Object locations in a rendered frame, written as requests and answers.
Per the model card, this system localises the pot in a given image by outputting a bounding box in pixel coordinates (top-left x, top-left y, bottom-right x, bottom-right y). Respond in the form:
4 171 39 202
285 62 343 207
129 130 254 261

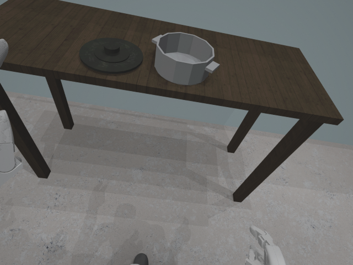
152 32 220 85

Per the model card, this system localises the left robot hand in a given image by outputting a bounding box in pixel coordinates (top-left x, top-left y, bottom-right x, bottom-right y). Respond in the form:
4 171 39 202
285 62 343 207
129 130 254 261
0 39 23 186

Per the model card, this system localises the knob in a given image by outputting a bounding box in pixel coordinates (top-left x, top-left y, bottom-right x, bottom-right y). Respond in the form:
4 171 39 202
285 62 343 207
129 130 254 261
104 41 120 54

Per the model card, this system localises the lid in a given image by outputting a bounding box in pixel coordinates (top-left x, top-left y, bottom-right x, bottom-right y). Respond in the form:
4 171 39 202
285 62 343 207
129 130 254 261
79 38 143 74

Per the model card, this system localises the table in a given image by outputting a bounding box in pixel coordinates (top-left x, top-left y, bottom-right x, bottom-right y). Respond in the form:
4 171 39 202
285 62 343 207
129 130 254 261
0 0 344 202

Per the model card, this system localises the right robot hand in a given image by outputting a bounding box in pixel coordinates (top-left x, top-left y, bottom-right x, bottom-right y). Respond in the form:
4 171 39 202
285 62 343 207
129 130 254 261
245 225 287 265

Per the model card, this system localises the left robot foot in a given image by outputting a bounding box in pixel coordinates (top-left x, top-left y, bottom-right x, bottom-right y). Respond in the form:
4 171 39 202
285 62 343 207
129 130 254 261
133 253 148 265

